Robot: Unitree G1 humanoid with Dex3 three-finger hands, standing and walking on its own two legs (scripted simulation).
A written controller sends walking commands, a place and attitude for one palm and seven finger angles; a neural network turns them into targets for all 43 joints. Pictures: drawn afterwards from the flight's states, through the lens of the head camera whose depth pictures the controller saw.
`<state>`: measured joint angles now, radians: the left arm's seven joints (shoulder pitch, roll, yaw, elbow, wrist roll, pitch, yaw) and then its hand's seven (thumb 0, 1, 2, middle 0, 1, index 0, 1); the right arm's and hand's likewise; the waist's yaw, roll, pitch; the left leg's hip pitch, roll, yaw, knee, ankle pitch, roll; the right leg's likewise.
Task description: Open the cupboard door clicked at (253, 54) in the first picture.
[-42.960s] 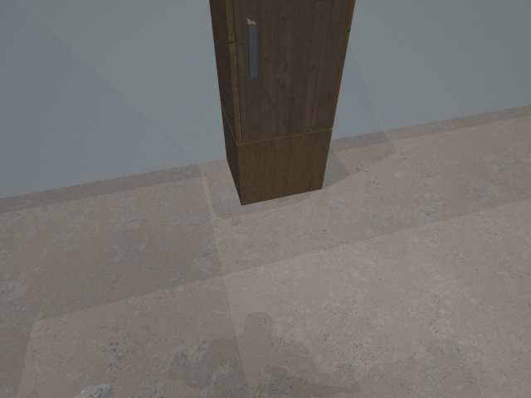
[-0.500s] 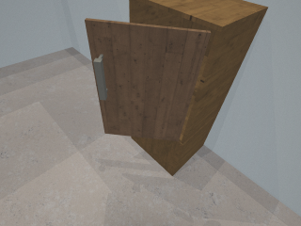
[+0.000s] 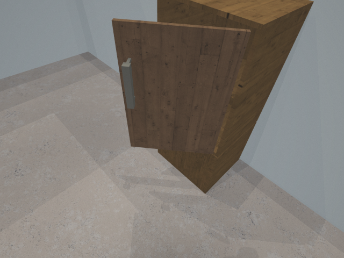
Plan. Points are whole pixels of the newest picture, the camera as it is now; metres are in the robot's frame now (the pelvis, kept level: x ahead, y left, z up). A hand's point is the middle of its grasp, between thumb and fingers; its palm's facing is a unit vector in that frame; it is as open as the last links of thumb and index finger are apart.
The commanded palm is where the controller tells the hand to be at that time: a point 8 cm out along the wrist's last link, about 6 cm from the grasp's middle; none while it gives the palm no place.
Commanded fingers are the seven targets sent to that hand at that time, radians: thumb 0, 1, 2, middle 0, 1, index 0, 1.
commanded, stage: come to a stop and stand still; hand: left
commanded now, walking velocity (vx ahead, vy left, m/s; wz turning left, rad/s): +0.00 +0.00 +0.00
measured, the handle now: (130, 83) +0.66 +0.19 +0.05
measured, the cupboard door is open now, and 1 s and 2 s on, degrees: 41 41 41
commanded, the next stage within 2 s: look again from close up in 1.48 s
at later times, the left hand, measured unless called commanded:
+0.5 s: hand out of the picture -0.06 +0.21 -0.18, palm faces +0.06 -0.97 -0.22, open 7.4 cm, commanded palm none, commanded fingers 0.00 0.90 0.90 -0.20 -0.30 -0.20 -0.30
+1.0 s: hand out of the picture +0.01 +0.26 -0.16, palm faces -0.05 -0.97 -0.26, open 7.4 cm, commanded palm none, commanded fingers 0.00 0.90 0.90 -0.20 -0.30 -0.20 -0.30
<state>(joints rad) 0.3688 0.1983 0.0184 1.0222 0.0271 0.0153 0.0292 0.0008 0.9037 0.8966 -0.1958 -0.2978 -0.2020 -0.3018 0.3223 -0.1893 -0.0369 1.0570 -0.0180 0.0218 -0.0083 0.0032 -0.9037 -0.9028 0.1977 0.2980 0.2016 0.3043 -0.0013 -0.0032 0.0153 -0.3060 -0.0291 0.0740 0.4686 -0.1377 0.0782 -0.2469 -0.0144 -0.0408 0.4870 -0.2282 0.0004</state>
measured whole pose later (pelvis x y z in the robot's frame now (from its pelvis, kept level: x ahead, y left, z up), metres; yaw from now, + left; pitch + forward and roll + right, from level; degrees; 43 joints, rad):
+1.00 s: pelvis -0.07 +0.05 +0.01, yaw -3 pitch -1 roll -1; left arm 0.21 0.26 0.04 1.01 0.02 0.03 0.02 0.00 0.91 0.90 -0.19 -0.30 -0.20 -0.30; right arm 0.33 -0.19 -0.03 1.07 -0.03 0.00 -0.02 0.00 -0.90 -0.90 0.20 0.30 0.20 0.30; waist -0.04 -0.01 -0.01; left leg -0.22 -0.03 0.05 0.43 -0.20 0.07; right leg -0.22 -0.02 0.00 0.60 -0.40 0.00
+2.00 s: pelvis -0.08 +0.03 +0.01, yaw -4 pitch -2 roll +0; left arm 0.30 0.16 -0.01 1.11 0.01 -0.01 0.04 0.00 0.90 0.90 -0.20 -0.30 -0.20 -0.30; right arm 0.25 -0.16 -0.01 1.14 -0.01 -0.01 -0.02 0.00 -0.91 -0.90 0.20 0.30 0.20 0.30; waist -0.01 0.00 0.03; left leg -0.18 -0.01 0.07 0.38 -0.17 0.03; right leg -0.08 0.00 0.00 0.37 -0.26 0.00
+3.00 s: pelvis +0.10 +0.05 +0.00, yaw -4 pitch +0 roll -1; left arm 0.08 0.17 0.06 1.00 0.02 0.00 0.00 0.01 0.92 0.90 -0.19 -0.30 -0.20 -0.30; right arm 0.51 -0.04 -0.01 1.19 -0.02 -0.06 -0.05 0.00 -0.90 -0.90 0.20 0.30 0.20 0.30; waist -0.07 -0.01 0.12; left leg 0.07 -0.02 0.10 0.33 -0.41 0.06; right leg -0.51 -0.03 -0.12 0.68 -0.18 -0.04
